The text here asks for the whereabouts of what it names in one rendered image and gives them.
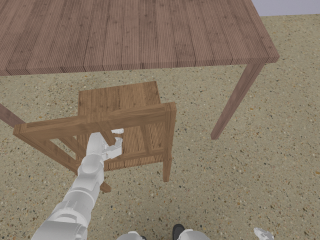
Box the right robot hand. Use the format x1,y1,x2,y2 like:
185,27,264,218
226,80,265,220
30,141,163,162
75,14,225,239
254,227,274,240

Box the left robot forearm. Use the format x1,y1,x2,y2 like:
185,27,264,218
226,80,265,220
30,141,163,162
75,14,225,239
31,154,104,240

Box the robot left upper arm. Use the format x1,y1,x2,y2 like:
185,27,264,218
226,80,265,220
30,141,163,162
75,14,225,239
34,220,88,240

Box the table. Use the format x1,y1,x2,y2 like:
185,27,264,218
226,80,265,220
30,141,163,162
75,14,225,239
0,0,280,140

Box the chair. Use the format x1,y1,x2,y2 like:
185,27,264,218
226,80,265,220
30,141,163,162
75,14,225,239
13,81,177,193

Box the robot right foot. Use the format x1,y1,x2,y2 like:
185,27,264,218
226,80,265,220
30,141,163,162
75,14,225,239
172,224,185,240

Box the left robot hand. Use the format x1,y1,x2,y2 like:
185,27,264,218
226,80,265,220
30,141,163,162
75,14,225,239
86,128,124,161

